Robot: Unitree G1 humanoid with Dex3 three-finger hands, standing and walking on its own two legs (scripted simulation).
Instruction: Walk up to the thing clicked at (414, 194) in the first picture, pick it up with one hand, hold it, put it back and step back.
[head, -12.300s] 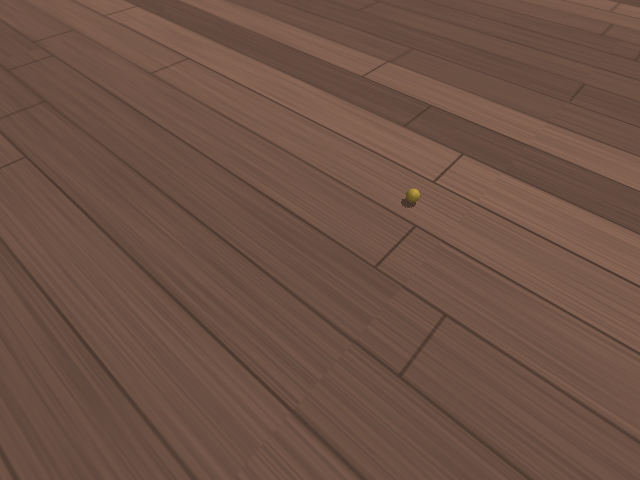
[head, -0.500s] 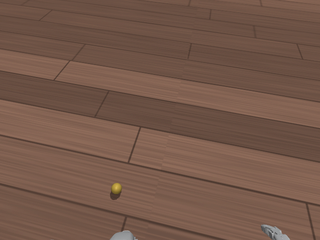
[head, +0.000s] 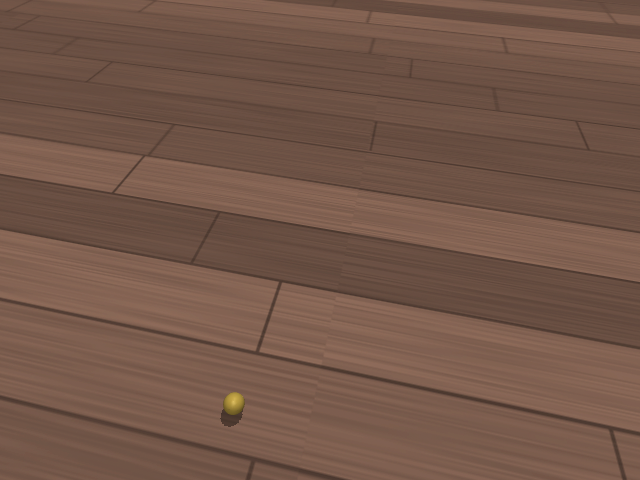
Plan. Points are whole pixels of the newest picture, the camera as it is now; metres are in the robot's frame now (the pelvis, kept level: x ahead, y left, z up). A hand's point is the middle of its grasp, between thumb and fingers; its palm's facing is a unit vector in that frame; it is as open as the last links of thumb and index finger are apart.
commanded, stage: walk up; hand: left
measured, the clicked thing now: (233, 403) +0.47 +0.25 -0.75
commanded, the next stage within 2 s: none
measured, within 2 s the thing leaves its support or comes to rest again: neither
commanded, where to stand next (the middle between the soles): +0.10 +0.00 m, yaw +2 degrees
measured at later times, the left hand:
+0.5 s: hand out of the picture +0.07 +0.26 -0.16, palm faces +0.01 -0.94 -0.33, open 7.4 cm
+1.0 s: hand (127, 457) +0.19 +0.28 -0.16, palm faces -0.03 -0.93 -0.37, open 7.4 cm
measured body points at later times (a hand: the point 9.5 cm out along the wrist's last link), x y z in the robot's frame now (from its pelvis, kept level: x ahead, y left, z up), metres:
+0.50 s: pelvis +0.01 +0.00 +0.00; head +0.02 +0.00 +0.45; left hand +0.07 +0.30 -0.13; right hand +0.11 -0.29 -0.13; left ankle +0.06 +0.13 -0.74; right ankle -0.01 -0.14 -0.74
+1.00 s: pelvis +0.11 +0.01 -0.01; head +0.16 +0.02 +0.44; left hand +0.19 +0.33 -0.13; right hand +0.14 -0.31 -0.13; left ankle +0.06 +0.13 -0.74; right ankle +0.14 -0.12 -0.72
